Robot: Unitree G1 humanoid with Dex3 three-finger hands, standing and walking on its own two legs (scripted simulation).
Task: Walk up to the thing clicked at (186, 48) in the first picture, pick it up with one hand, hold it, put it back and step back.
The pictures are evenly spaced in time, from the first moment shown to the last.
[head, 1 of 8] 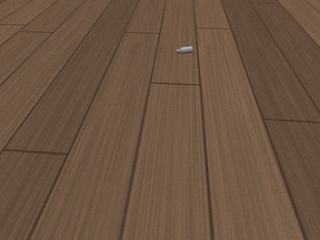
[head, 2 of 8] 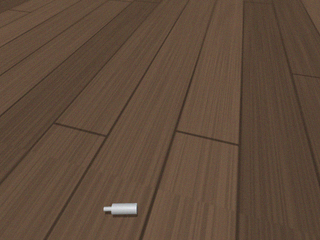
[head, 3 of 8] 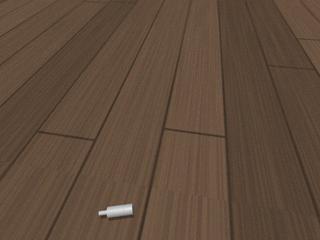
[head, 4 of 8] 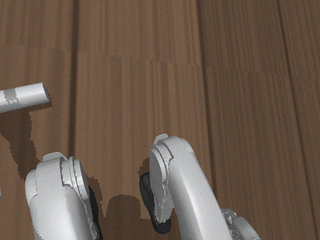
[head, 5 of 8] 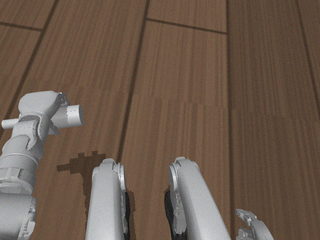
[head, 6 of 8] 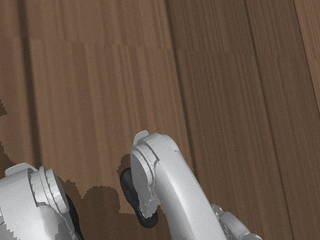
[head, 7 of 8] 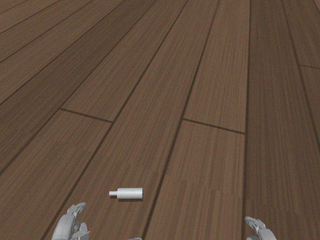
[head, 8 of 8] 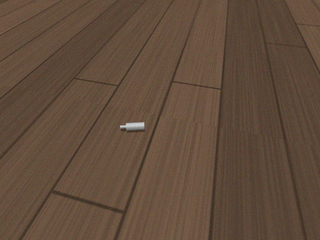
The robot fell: no
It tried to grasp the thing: yes
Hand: left
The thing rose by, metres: 0.69
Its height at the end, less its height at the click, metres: +0.00
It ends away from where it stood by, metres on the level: 0.01
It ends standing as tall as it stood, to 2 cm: yes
